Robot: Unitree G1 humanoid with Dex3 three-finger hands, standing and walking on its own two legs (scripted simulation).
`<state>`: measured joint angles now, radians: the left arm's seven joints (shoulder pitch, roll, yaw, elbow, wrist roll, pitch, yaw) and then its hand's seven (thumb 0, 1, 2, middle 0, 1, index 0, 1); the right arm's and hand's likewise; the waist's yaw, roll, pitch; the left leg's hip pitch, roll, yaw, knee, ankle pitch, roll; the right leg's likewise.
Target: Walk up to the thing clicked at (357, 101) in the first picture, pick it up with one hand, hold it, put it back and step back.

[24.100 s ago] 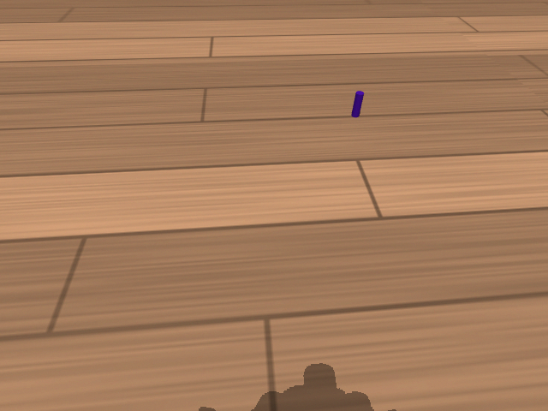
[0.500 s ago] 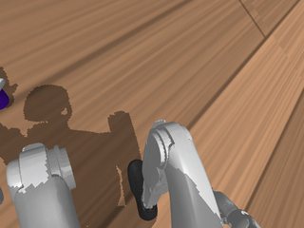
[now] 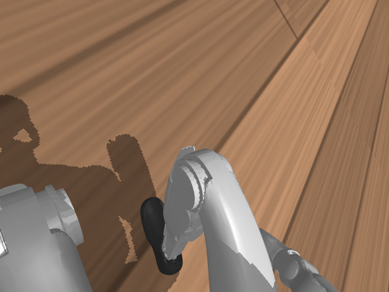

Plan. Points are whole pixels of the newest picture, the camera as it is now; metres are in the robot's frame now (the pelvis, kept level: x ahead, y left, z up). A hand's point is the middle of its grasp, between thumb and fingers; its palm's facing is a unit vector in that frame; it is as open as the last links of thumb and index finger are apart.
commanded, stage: lower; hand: left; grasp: from the side
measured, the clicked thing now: out of the picture +0.46 +0.31 -0.18
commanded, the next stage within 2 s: loosen in 0.40 s
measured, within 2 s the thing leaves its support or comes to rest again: rests again in 1.42 s
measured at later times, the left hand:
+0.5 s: hand out of the picture +0.47 +0.31 -0.17, palm faces +0.37 -0.93 -0.02, open 8.6 cm
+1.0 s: hand out of the picture +0.47 +0.31 -0.16, palm faces +0.38 -0.92 +0.01, open 12.3 cm
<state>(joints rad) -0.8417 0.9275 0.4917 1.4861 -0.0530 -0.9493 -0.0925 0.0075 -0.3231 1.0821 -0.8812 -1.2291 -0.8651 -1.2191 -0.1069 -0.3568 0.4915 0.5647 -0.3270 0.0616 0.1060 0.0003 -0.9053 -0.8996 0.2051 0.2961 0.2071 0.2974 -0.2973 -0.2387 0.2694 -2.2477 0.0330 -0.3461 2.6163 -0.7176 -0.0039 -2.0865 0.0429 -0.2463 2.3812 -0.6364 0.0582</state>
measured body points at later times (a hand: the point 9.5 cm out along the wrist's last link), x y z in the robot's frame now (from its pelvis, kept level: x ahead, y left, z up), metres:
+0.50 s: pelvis -0.01 +0.00 +0.00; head +0.24 +0.19 +0.32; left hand +0.44 +0.36 -0.17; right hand +0.14 -0.25 -0.03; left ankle +0.08 +0.12 -0.26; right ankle +0.13 -0.12 -0.26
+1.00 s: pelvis -0.01 +0.01 +0.00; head +0.24 +0.20 +0.32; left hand +0.44 +0.36 -0.16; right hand +0.15 -0.24 -0.03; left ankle +0.08 +0.12 -0.26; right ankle +0.13 -0.12 -0.26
